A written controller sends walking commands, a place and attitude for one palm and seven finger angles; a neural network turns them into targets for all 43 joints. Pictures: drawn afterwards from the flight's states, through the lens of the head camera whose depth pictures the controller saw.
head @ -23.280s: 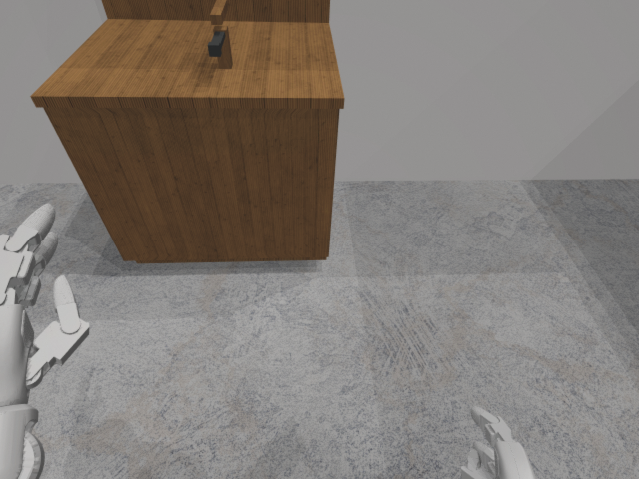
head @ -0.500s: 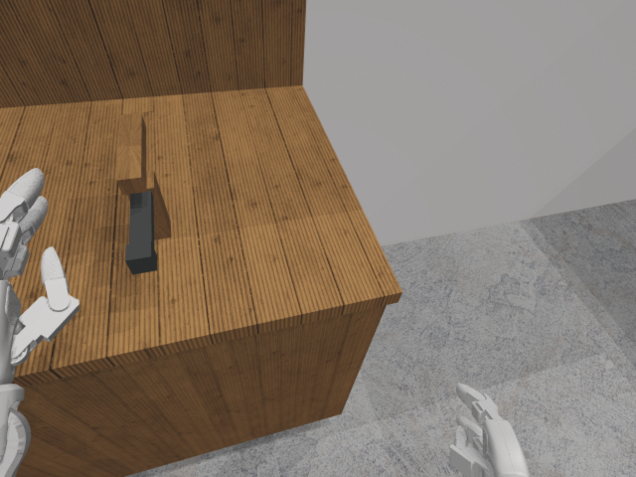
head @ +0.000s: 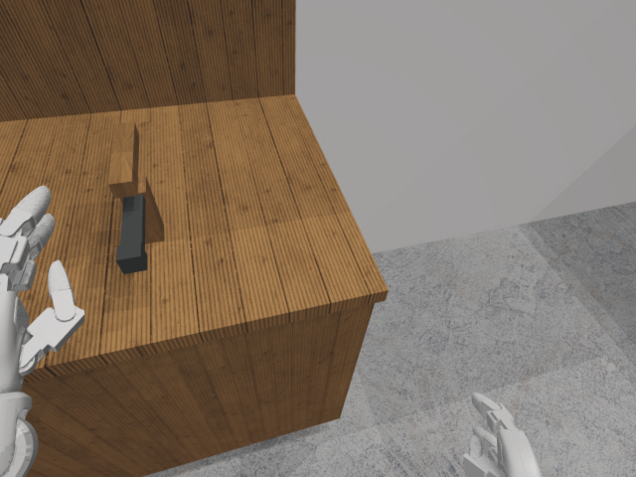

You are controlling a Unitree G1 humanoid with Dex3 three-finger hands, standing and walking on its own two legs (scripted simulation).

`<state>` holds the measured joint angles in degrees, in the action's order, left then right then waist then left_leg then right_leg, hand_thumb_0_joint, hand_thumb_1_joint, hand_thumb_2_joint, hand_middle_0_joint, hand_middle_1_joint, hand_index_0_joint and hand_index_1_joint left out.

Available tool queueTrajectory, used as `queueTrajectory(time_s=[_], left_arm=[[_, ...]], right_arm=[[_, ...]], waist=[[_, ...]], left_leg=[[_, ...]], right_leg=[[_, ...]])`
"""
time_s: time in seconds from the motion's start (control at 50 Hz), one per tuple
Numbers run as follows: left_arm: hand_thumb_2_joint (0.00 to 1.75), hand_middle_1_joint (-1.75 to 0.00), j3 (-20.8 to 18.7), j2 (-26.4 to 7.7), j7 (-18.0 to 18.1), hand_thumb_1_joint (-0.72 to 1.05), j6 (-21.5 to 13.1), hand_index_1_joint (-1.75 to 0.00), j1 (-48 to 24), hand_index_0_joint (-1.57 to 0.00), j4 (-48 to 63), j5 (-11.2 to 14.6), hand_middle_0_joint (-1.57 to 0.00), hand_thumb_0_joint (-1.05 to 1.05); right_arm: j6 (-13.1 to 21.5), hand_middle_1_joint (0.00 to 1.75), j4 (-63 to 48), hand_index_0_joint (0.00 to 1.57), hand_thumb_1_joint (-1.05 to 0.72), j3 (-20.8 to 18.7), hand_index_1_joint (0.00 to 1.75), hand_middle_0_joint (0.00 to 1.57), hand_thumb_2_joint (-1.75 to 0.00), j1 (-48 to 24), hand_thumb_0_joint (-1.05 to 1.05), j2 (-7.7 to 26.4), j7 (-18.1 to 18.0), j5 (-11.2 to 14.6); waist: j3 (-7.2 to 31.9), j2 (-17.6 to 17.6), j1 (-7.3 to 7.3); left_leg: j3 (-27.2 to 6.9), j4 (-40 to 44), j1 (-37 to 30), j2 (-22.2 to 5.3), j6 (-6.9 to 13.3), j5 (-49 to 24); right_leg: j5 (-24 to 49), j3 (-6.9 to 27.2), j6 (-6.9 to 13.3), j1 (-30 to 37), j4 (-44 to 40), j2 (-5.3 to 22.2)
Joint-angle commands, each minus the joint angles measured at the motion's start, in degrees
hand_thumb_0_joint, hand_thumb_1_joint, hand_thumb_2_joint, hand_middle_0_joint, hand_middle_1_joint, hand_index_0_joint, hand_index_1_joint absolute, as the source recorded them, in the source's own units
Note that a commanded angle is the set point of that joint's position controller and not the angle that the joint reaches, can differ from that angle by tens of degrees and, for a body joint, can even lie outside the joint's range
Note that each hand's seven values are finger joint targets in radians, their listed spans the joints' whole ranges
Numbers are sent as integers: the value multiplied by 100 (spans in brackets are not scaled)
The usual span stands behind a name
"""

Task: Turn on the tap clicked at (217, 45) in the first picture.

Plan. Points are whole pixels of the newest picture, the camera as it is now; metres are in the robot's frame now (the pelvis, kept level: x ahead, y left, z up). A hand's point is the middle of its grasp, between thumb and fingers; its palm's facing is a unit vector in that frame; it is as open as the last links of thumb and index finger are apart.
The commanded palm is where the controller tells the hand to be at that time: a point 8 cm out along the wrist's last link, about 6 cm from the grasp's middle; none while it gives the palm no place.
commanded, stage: come to a stop and stand still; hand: left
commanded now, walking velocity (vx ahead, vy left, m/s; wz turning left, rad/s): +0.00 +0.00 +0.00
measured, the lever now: (132, 258) +0.34 +0.27 +0.09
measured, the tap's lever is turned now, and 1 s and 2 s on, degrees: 0 0 0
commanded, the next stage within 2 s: look again from close up in 0.94 s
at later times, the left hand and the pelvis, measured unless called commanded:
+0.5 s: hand (92, 282) +0.25 +0.25 +0.16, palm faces +0.37 -0.85 -0.37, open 7.4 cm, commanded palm +0.18 +0.28 +0.17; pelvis +0.02 +0.00 +0.00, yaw -1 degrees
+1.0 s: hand (73, 292) +0.24 +0.26 +0.16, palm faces +0.38 -0.86 -0.34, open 7.4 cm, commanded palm +0.18 +0.29 +0.17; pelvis +0.01 +0.01 +0.00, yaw +0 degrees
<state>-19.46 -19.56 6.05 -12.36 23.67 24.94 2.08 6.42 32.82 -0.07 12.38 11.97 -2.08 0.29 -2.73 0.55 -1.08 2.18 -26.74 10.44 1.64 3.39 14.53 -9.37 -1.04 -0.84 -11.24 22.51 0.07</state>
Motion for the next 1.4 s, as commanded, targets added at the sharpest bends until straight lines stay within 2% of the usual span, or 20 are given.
queueTrajectory(time_s=[0.0, 0.02, 0.06, 0.1, 0.18, 0.2, 0.22, 0.3, 0.34, 0.38, 0.5, 0.68, 0.74, 0.86, 0.9, 0.92, 1.0, 1.02, 1.1, 1.38], left_arm=[[90, -30, -2230, -3176, -32, 90, -628, -30, -4673, -20, -12, -368, -20, 0], [90, -30, -1335, -1919, -193, 90, -527, -30, -3060, -20, -466, -225, -20, 0], [90, -30, -538, -1067, -357, 90, -550, -30, -1592, -20, 140, 24, -20, 0], [90, -30, -191, -529, -375, 90, -487, -30, -378, -20, 602, 138, -20, 0], [90, -30, -917, -1273, -167, 90, -369, -30, -78, -20, 799, 65, -20, 0], [90, -30, -1314, -1648, -82, 90, -367, -30, -248, -20, 872, 54, -20, 0], [90, -30, -1179, -1421, -103, 90, -391, -30, -328, -20, 797, 79, -20, 0], [90, -30, -1303, -1712, -79, 90, -513, -30, -1089, -20, 1416, 43, -20, 0], [90, -30, -1032, -1436, -87, 90, -512, -30, -1022, -20, 1461, 56, -20, 0], [90, -30, -888, -1297, -73, 90, -518, -30, -913, -20, 1651, 47, -20, 0], [90, -30, -843, -1091, -12, 90, -408, -30, -152, -20, 1214, 28, -20, 0], [90, -30, -705, -1085, -41, 90, -350, -30, -550, -20, 1340, 59, -20, 0], [90, -30, -588, -1021, -26, 90, -324, -30, -697, -20, 1461, 46, -20, 0], [90, -30, -572, -1027, -1, 90, -300, -30, -763, -20, 1411, 11, -20, 0], [90, -30, -711, -1127, 22, 90, -281, -30, -691, -20, 1362, -7, -20, 0], [90, -30, -565, -956, -1, 90, -275, -30, -624, -20, 1173, 20, -20, 0], [90, -30, -696, -1118, 14, 90, -289, -30, -643, -20, 1325, -5, -20, 0], [90, -30, -534, -930, -10, 90, -286, -30, -579, -20, 1176, 13, -20, 0], [90, -30, -726, -1157, 19, 90, -312, -30, -567, -20, 1374, -11, -20, 0], [90, -30, -596, -1017, 34, 90, -342, -30, -584, -20, 1109, -6, -20, 0]], right_arm=[[407, 30, -285, 20, -90, -98, 30, 20, -90, -412, 0, 399, -3, 138], [439, 30, -525, 20, -90, -256, 30, 20, -90, -292, 0, 584, 111, -14], [471, 30, -792, 20, -90, -318, 30, 20, -90, -311, 0, 683, 274, 119], [440, 30, -890, 20, -90, -289, 30, 20, -90, -399, 0, 609, 450, 212], [347, 30, -959, 20, -90, -247, 30, 20, -90, -495, 0, 705, 300, 140], [299, 30, -928, 20, -90, -223, 30, 20, -90, -567, 0, 734, 223, 122], [297, 30, -952, 20, -90, -191, 30, 20, -90, -567, 0, 671, 160, 93], [385, 30, -956, 20, -90, -135, 30, 20, -90, -680, 0, 646, 49, 59], [466, 30, -956, 20, -90, -134, 30, 20, -90, -609, 0, 598, 54, 52], [543, 30, -911, 20, -90, -168, 30, 20, -90, -548, 0, 622, 92, 53], [446, 30, -828, 20, -90, -209, 30, 20, -90, -546, 0, 667, 134, 56], [236, 30, -989, 20, -90, -196, 30, 20, -90, -574, 0, 660, 51, 58], [233, 30, -1001, 20, -90, -182, 30, 20, -90, -598, 0, 659, 48, 46], [230, 30, -984, 20, -90, -183, 30, 20, -90, -583, 0, 668, 52, 38], [217, 30, -971, 20, -90, -176, 30, 20, -90, -609, 0, 650, 45, 49], [196, 30, -960, 20, -90, -161, 30, 20, -90, -570, 0, 654, 49, 33], [206, 30, -970, 20, -90, -175, 30, 20, -90, -631, 0, 669, 33, 55], [194, 30, -952, 20, -90, -166, 30, 20, -90, -573, 0, 667, 36, 37], [218, 30, -963, 20, -90, -189, 30, 20, -90, -619, 0, 669, 25, 61], [247, 30, -906, 20, -90, -231, 30, 20, -90, -524, 0, 696, -11, 56]], waist=[[247, -746, 57], [805, -1136, -72], [1041, -1205, -110], [1088, -732, -155], [691, 703, -137], [668, 596, -120], [618, 585, -77], [738, -471, -47], [913, -624, -59], [1154, -579, -58], [1079, -362, -53], [965, -303, -32], [911, -561, -34], [832, -628, -45], [844, -448, -53], [762, -336, -41], [792, -465, -48], [717, -399, -38], [807, -430, -48], [592, -303, -24]], left_leg=[[-733, 247, 469, -982, -250, -773], [-598, 490, -41, -633, -394, -906], [-521, 486, 57, -647, -234, -511], [-458, 597, 213, -666, -180, -465], [-399, 613, 481, -607, -226, 22], [-377, 625, 432, -584, -236, 72], [-388, 605, 462, -571, -205, 105], [-371, 529, 316, -537, -169, -224], [-345, 401, 179, -506, -166, -611], [-320, 225, -77, -475, -205, -1237], [-355, 190, -203, -553, -343, -2166], [-404, 423, -49, -637, -356, -1799], [-445, 513, -12, -640, -401, -1813], [-501, 676, 124, -674, -436, -1314], [-488, 649, 126, -655, -438, -1328], [-498, 687, 222, -646, -425, -1132], [-520, 759, 220, -638, -434, -969], [-534, 796, 282, -637, -435, -919], [-530, 752, 223, -647, -419, -943], [-562, 803, 359, -627, -249, -258]], right_leg=[[-486, 232, 428, -621, 145, 846], [-167, 378, 523, -251, 474, 401], [128, 490, 342, 105, 379, 364], [329, 329, 267, 437, 374, 331], [-138, 402, 206, 317, -83, 335], [-287, 450, 217, 225, -107, 334], [-337, 449, 225, 183, -132, 366], [246, 549, 265, 333, 85, 361], [694, 510, 273, 497, 135, 388], [1231, 503, 291, 607, 204, 375], [1604, 312, 259, 463, 287, 318], [1337, 219, 223, 527, 232, 294], [1195, 157, 218, 551, 266, 256], [913, 146, 215, 617, 226, 236], [1008, 131, 214, 652, 184, 234], [891, 124, 206, 624, 110, 252], [856, 150, 210, 678, 116, 254], [785, 129, 213, 640, 99, 245], [863, 162, 219, 708, 101, 273], [481, 361, 248, 590, -148, 358]])
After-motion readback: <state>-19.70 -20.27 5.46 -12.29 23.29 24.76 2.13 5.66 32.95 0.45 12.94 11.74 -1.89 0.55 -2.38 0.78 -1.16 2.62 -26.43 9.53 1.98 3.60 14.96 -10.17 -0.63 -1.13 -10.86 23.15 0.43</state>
